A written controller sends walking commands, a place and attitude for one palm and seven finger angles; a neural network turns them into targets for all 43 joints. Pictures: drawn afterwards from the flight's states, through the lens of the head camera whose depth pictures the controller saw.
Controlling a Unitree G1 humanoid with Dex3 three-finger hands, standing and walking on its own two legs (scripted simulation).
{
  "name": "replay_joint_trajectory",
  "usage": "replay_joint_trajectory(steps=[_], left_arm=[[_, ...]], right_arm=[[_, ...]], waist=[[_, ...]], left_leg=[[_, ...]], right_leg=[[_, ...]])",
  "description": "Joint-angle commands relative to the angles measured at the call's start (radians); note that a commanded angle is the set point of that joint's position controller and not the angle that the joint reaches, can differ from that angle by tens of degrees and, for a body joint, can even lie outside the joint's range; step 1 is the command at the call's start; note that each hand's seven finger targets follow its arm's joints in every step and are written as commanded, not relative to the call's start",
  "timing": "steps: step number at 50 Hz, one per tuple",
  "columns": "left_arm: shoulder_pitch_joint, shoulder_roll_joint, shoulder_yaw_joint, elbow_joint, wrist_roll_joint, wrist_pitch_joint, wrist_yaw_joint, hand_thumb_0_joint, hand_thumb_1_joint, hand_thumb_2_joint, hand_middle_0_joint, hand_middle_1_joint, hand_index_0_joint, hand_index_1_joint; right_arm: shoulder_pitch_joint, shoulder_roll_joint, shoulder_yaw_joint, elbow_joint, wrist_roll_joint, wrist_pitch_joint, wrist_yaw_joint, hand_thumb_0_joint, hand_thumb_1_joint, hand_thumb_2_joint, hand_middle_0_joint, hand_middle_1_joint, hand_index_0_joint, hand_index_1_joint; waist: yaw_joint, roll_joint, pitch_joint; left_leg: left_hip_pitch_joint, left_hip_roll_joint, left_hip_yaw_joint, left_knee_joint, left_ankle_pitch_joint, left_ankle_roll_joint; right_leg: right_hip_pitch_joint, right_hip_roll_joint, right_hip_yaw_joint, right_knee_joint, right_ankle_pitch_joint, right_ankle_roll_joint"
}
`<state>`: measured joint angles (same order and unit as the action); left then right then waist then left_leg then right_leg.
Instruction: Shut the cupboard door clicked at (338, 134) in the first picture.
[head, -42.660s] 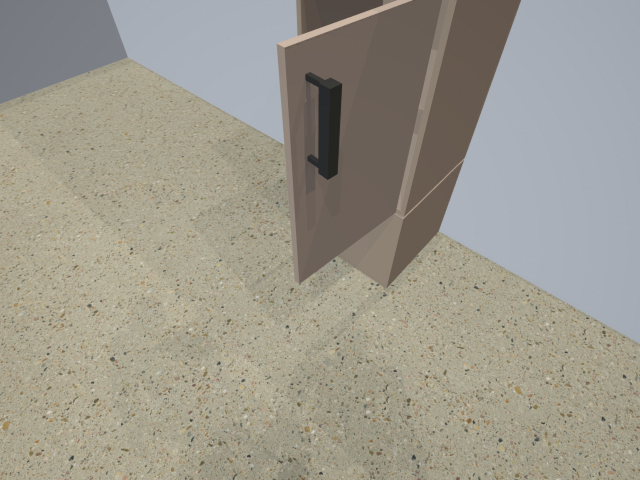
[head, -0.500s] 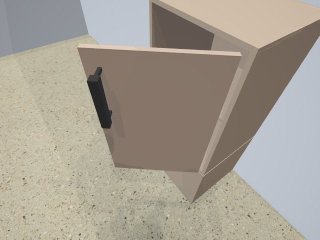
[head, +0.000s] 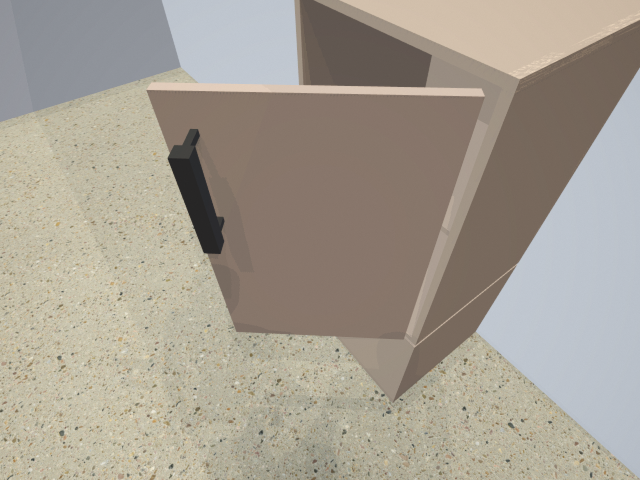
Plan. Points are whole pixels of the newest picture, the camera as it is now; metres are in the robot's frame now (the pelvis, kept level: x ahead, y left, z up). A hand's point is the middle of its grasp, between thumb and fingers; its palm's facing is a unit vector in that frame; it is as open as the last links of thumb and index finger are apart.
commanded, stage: look again from close up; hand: left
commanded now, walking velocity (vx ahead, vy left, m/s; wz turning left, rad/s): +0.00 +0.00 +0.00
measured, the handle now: (203, 194) +0.45 +0.18 +0.12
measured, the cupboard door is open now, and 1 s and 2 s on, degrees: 50 50 50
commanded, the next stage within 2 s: raise the hand and make a fist in 0.28 s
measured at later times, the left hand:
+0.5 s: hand out of the picture +0.14 +0.19 -0.08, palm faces +0.19 -0.96 -0.19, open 7.3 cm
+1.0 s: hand (178, 429) +0.17 +0.16 +0.03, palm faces +0.03 -1.00 -0.08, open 5.2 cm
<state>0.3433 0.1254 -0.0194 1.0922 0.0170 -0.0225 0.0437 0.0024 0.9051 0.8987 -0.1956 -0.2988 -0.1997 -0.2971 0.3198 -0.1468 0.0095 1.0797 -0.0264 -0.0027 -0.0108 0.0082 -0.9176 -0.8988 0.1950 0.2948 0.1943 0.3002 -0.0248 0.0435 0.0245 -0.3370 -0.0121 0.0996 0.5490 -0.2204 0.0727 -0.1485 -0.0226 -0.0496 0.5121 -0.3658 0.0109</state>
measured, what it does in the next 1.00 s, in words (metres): steps on the spot: right foot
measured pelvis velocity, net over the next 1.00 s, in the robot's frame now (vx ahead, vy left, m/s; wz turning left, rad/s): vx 0.00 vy -0.03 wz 0.08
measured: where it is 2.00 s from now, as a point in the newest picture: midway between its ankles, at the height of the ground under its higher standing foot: outside the picture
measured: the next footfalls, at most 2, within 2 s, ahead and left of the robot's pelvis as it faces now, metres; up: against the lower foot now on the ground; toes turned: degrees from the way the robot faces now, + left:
right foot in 0.56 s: +0.05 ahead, -0.11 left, +0.00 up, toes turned +1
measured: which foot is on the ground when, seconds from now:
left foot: down 0.00-1.00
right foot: down 0.00-0.44, up 0.46-0.54, down 0.56-1.00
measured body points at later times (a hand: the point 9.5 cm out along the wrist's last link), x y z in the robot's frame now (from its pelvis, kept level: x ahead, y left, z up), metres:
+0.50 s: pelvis +0.01 +0.00 +0.00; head +0.02 +0.01 +0.45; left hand +0.13 +0.24 -0.07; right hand +0.07 -0.24 -0.13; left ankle +0.05 +0.07 -0.73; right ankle -0.04 -0.12 -0.72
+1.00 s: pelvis +0.00 -0.03 -0.07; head +0.03 -0.02 +0.38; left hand +0.17 +0.22 +0.04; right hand +0.24 -0.24 -0.12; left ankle +0.05 +0.07 -0.73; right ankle +0.01 -0.11 -0.73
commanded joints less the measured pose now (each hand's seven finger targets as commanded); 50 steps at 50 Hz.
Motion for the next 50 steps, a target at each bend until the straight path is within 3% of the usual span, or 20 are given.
replay_joint_trajectory(steps=[1,18,19,20,21,22,23,24,26,27,28,30,31,33,37,41,44,46,48,50], left_arm=[[0.068,0.086,0.009,-0.037,-0.004,-0.014,0.01,0.0,0.9,0.9,-0.2,-0.3,-0.2,-0.3],[0.048,0.141,0.018,-0.043,-0.002,0.001,0.007,0.0,0.9,0.9,-0.2,-0.3,-0.2,-0.3],[0.063,0.14,0.015,-0.041,0.015,-0.008,0.037,0.0,0.9,0.9,-0.2,-0.3,-0.2,-0.3],[-0.778,0.697,0.422,-1.73,-0.12,-0.27,0.059,0.0,0.9,0.9,-0.2,-0.3,-0.2,-0.3],[-0.06,0.227,0.051,-1.437,-0.145,-0.198,0.055,0.0,0.9,0.9,-0.218,-0.32,-0.218,-0.32],[-0.025,0.21,0.071,-1.424,-0.173,-0.147,0.093,0.0,0.9,0.9,-0.237,-0.34,-0.237,-0.34],[0.21,-0.04,-0.065,-1.124,-0.16,-0.025,0.08,0.0,0.9,0.9,-0.255,-0.36,-0.255,-0.36],[0.0,-0.009,-0.084,-1.345,-0.18,-0.05,0.076,0.0,0.9,0.9,-0.273,-0.38,-0.273,-0.38],[0.039,0.047,-0.003,-1.205,-0.169,-0.124,0.042,0.0,0.9,0.9,-0.31,-0.42,-0.31,-0.42],[0.213,0.055,0.05,-1.055,-0.178,-0.163,0.005,0.0,0.9,0.9,-0.328,-0.44,-0.328,-0.44],[0.292,0.02,0.043,-0.972,-0.201,-0.227,-0.046,0.0,0.9,0.9,-0.347,-0.46,-0.347,-0.46],[0.333,0.068,0.12,-0.951,-0.255,-0.371,-0.181,0.0,0.9,0.9,-0.383,-0.5,-0.383,-0.5],[0.295,0.122,0.158,-0.927,-0.269,-0.443,-0.257,0.0,0.9,0.9,-0.402,-0.52,-0.402,-0.52],[0.294,0.194,0.206,-0.892,-0.268,-0.489,-0.364,0.0,0.9,0.9,-0.438,-0.56,-0.438,-0.56],[0.136,0.308,0.308,-1.244,-0.315,-0.466,-0.358,0.0,0.9,0.9,-0.512,-0.64,-0.512,-0.64],[-0.014,0.269,0.24,-1.613,-0.329,-0.578,-0.271,0.0,0.9,0.9,-0.585,-0.72,-0.585,-0.72],[-0.053,0.205,0.121,-1.605,-0.328,-0.642,-0.293,0.0,0.9,0.9,-0.64,-0.78,-0.64,-0.78],[-0.035,0.197,0.087,-1.507,-0.319,-0.617,-0.341,0.0,0.9,0.9,-0.677,-0.82,-0.677,-0.82],[0.042,0.204,0.097,-1.373,-0.313,-0.515,-0.392,0.0,0.9,0.9,-0.713,-0.86,-0.713,-0.86],[0.155,0.252,0.159,-1.297,-0.302,-0.367,-0.428,0.0,0.9,0.9,-0.75,-0.9,-0.75,-0.9]], right_arm=[[0.035,-0.1,-0.017,-0.051,0.013,-0.029,-0.005,0.0,-0.9,-0.9,0.2,0.3,0.2,0.3],[-0.035,-0.132,-0.019,-0.021,0.016,-0.033,-0.012,0.0,-0.9,-0.9,0.2,0.3,0.2,0.3],[-0.074,-0.163,-0.019,-0.093,0.02,-0.029,-0.008,0.0,-0.9,-0.9,0.2,0.3,0.2,0.3],[0.024,-0.36,-0.075,-0.375,0.055,-0.223,-0.076,0.0,-0.9,-0.9,0.2,0.3,0.2,0.3],[-0.04,-0.23,0.008,-0.366,0.105,-0.321,-0.101,0.0,-0.9,-0.9,0.2,0.3,0.2,0.3],[-0.048,-0.229,-0.014,-0.324,0.084,-0.352,-0.101,0.0,-0.9,-0.9,0.2,0.3,0.2,0.3],[-0.06,-0.176,-0.014,-0.291,0.078,-0.353,-0.059,0.0,-0.9,-0.9,0.2,0.3,0.2,0.3],[-0.043,-0.223,-0.051,-0.371,0.077,-0.356,-0.028,0.0,-0.9,-0.9,0.2,0.3,0.2,0.3],[-0.115,-0.222,-0.059,-0.442,0.069,-0.375,-0.017,0.0,-0.9,-0.9,0.2,0.3,0.2,0.3],[-0.116,-0.22,-0.07,-0.463,0.074,-0.369,-0.008,0.0,-0.9,-0.9,0.2,0.3,0.2,0.3],[-0.128,-0.214,-0.066,-0.495,0.068,-0.361,0.0,0.0,-0.9,-0.9,0.2,0.3,0.2,0.3],[-0.173,-0.237,-0.074,-0.54,0.044,-0.328,0.011,0.0,-0.9,-0.9,0.2,0.3,0.2,0.3],[-0.192,-0.239,-0.087,-0.563,0.046,-0.314,0.009,0.0,-0.9,-0.9,0.2,0.3,0.2,0.3],[-0.222,-0.251,-0.098,-0.641,0.064,-0.287,0.013,0.0,-0.9,-0.9,0.2,0.3,0.2,0.3],[-0.234,-0.234,-0.086,-0.751,0.075,-0.267,-0.002,0.0,-0.9,-0.9,0.2,0.3,0.2,0.3],[-0.169,-0.202,-0.065,-0.74,0.059,-0.31,-0.014,0.0,-0.9,-0.9,0.2,0.3,0.2,0.3],[-0.137,-0.217,-0.054,-0.669,0.057,-0.346,-0.03,0.0,-0.9,-0.9,0.2,0.3,0.2,0.3],[-0.118,-0.231,-0.051,-0.648,0.062,-0.357,-0.038,0.0,-0.9,-0.9,0.2,0.3,0.2,0.3],[-0.113,-0.237,-0.053,-0.653,0.074,-0.344,-0.048,0.0,-0.9,-0.9,0.2,0.3,0.2,0.3],[-0.125,-0.239,-0.064,-0.689,0.091,-0.309,-0.053,0.0,-0.9,-0.9,0.2,0.3,0.2,0.3]], waist=[[0.015,-0.106,0.035],[0.027,-0.035,0.019],[0.03,-0.056,0.083],[-0.144,0.042,-0.304],[-0.008,0.402,-0.484],[0.018,0.333,-0.492],[-0.009,0.206,-0.302],[-0.033,0.131,-0.184],[-0.03,-0.047,0.002],[0.003,-0.138,0.045],[0.013,-0.262,0.057],[0.049,-0.295,-0.017],[0.048,-0.406,0.007],[0.062,-0.381,0.013],[0.102,0.043,-0.177],[0.03,0.187,-0.312],[-0.046,0.112,-0.26],[-0.07,0.057,-0.214],[-0.055,-0.046,-0.2],[-0.001,-0.117,-0.238]], left_leg=[[0.087,0.116,-0.16,-0.124,0.068,-0.01],[0.173,0.123,-0.128,-0.151,0.178,-0.011],[0.119,0.149,-0.142,0.005,0.303,-0.033],[0.525,0.102,-0.198,0.017,0.432,-0.043],[0.658,0.145,-0.266,-0.032,0.525,-0.105],[0.568,0.143,-0.27,-0.121,0.579,-0.163],[0.4,0.141,-0.272,-0.198,0.43,-0.152],[0.255,0.132,-0.259,-0.168,0.224,-0.122],[-0.003,0.066,-0.225,-0.069,-0.148,-0.094],[-0.083,0.032,-0.19,-0.018,-0.195,-0.092],[-0.162,0.013,-0.163,0.053,-0.196,-0.089],[-0.28,-0.003,-0.123,0.169,-0.195,-0.097],[-0.368,-0.006,-0.109,0.237,-0.216,-0.098],[-0.447,-0.021,-0.089,0.303,-0.24,-0.09],[-0.389,-0.037,-0.076,0.324,-0.266,-0.063],[-0.252,-0.002,-0.142,0.357,-0.205,-0.041],[-0.274,0.012,-0.165,0.43,-0.141,-0.029],[-0.307,0.017,-0.174,0.445,-0.133,-0.024],[-0.348,0.015,-0.174,0.44,-0.116,-0.02],[-0.355,0.01,-0.156,0.395,-0.093,-0.021]], right_leg=[[-0.111,-0.059,0.088,-0.095,0.091,-0.065],[-0.07,-0.074,0.092,-0.122,0.185,-0.043],[-0.142,-0.09,0.13,-0.156,0.292,-0.035],[-0.248,0.008,-0.043,0.093,0.421,-0.025],[-0.295,0.04,-0.049,0.304,0.115,-0.028],[-0.255,0.043,-0.015,0.321,0.017,-0.035],[-0.358,0.032,-0.003,0.306,-0.028,-0.021],[-0.352,0.014,-0.003,0.253,-0.023,-0.026],[-0.386,0.019,-0.037,0.115,-0.014,-0.039],[-0.401,0.02,-0.033,0.037,-0.068,-0.044],[-0.448,0.019,-0.033,0.048,-0.153,-0.043],[-0.499,0.011,-0.009,0.134,-0.212,-0.055],[-0.525,0.0,0.048,0.141,-0.288,-0.052],[-0.505,-0.03,0.16,0.145,-0.339,-0.042],[-0.484,-0.011,0.192,0.202,-0.404,-0.053],[-0.559,0.032,0.136,0.281,-0.204,-0.064],[-0.614,0.041,0.139,0.297,-0.113,-0.046],[-0.621,0.043,0.123,0.292,-0.074,-0.032],[-0.577,0.03,0.148,0.259,-0.023,0.0],[-0.478,0.006,0.175,0.207,-0.002,0.022]])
